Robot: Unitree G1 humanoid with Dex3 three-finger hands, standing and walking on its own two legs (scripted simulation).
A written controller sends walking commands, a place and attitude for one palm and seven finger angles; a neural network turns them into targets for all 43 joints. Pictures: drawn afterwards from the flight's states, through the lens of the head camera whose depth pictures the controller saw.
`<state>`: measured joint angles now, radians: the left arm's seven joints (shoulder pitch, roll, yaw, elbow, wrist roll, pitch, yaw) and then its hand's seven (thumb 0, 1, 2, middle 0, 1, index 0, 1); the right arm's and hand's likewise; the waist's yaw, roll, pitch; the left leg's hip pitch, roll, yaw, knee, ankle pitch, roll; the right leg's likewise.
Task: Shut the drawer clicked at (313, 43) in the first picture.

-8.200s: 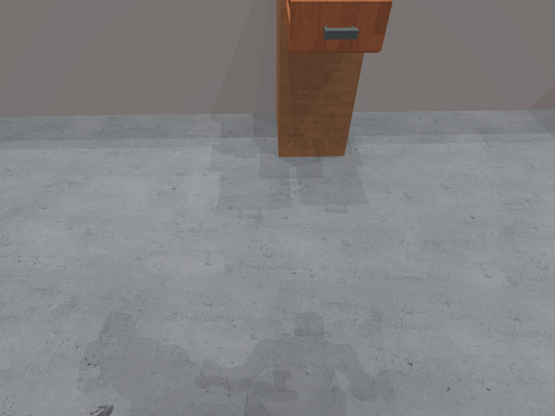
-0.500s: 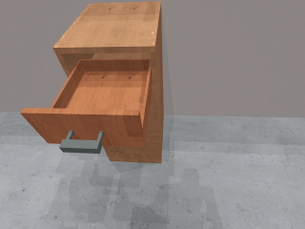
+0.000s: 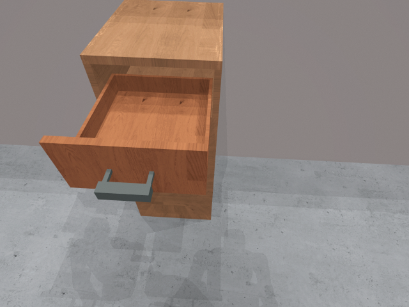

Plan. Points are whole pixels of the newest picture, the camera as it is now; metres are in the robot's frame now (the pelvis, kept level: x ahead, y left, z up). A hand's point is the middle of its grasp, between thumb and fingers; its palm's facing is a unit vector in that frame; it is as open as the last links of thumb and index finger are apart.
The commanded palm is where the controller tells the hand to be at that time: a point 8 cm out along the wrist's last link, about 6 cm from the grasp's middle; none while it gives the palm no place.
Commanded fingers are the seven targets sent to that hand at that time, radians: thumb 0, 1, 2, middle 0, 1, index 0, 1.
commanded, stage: look again from close up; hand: left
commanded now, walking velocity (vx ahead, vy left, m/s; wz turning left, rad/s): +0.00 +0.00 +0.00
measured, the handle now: (127, 182) +0.34 +0.20 +0.04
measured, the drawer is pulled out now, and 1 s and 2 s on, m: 0.30 0.30 0.30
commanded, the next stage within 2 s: raise the hand and make a fist in 0.44 s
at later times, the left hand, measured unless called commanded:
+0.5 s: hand out of the picture +0.05 +0.16 -0.16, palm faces +0.01 -0.97 -0.25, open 7.3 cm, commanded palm none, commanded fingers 0.00 0.90 0.90 -0.20 -0.30 -0.20 -0.30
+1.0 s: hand (115, 306) +0.13 +0.17 -0.03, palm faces +0.09 -0.99 +0.04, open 5.7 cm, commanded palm +0.12 +0.21 -0.01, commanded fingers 0.00 0.90 0.90 -0.68 -0.82 -0.68 -0.82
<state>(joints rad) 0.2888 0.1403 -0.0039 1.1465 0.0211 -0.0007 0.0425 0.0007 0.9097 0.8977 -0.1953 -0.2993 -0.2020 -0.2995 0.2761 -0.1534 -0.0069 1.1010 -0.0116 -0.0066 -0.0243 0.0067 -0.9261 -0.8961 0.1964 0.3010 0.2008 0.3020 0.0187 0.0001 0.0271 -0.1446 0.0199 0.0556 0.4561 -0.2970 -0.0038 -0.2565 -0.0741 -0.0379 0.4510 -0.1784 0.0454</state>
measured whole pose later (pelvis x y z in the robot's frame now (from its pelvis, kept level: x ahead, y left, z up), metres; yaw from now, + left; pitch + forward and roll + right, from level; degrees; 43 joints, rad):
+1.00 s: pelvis -0.02 -0.02 -0.07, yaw +3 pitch +9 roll +0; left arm 0.53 0.17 0.15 0.01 -0.29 -0.44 -0.34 0.01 0.90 0.90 -0.49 -0.62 -0.50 -0.62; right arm 0.14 -0.30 -0.07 0.44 0.03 -0.30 -0.04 0.01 -0.90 -0.90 0.19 0.30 0.20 0.30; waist 0.05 -0.03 -0.10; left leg -0.66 0.04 -0.01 1.04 -0.54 -0.03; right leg -0.75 -0.08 -0.07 1.01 -0.42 0.01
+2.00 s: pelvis +0.02 -0.01 -0.03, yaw +3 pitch +1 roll -1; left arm 0.60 0.23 0.15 -0.51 -0.26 -0.05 -0.22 0.01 0.90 0.90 -1.38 -1.58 -1.39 -1.58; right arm 0.24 -0.22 0.07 0.54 0.05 -0.34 -0.06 0.01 -0.90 -0.90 0.20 0.30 0.20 0.30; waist 0.07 0.07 -0.09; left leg -0.31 0.05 -0.02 0.75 -0.47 -0.02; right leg -0.38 -0.06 -0.10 0.71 -0.35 0.03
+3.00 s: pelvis +0.01 -0.01 -0.02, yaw +2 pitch +2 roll -1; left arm 0.46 0.18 0.10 -0.32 -0.21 -0.10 -0.17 0.01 0.90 0.90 -1.40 -1.60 -1.40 -1.60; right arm 0.26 -0.24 0.05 0.61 0.03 -0.37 -0.06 0.01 -0.90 -0.90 0.20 0.30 0.20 0.30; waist 0.03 0.05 -0.05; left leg -0.30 0.04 0.00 0.70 -0.42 -0.02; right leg -0.39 -0.07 -0.08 0.67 -0.31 0.03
